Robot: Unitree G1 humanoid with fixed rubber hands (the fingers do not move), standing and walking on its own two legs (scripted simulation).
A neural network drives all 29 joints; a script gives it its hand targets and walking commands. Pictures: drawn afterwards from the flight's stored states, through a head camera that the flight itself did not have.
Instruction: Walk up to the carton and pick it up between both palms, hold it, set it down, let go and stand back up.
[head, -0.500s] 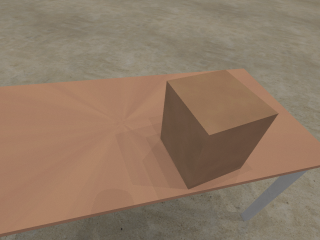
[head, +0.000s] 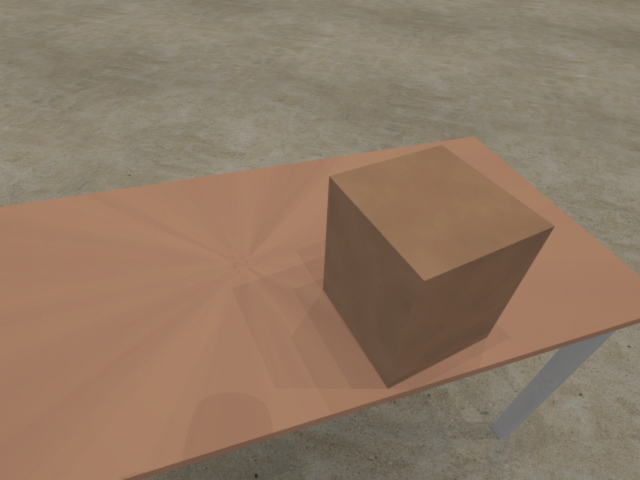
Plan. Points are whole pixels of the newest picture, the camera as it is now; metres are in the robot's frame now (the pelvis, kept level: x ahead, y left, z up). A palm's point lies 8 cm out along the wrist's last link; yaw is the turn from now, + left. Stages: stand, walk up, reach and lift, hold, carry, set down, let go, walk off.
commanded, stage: walk up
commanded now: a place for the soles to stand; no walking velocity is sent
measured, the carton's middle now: (415, 264) +0.44 -0.14 +0.04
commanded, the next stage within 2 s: none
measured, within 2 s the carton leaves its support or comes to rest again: neither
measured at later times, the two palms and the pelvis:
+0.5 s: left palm out of the picture +0.06 +0.30 -0.15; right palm out of the picture +0.05 -0.25 -0.10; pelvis -0.01 +0.02 -0.01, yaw +0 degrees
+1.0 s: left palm out of the picture +0.00 +0.23 -0.14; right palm out of the picture +0.04 -0.26 -0.12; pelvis +0.00 -0.02 +0.00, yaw +4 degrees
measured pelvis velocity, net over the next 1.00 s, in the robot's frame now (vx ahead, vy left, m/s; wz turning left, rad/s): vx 0.00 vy -0.02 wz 0.07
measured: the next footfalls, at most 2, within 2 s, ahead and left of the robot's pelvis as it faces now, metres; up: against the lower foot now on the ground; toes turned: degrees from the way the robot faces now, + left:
left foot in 0.22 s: +0.14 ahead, +0.16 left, +0.00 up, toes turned +4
right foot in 0.62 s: +0.03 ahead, -0.16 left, +0.00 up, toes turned +2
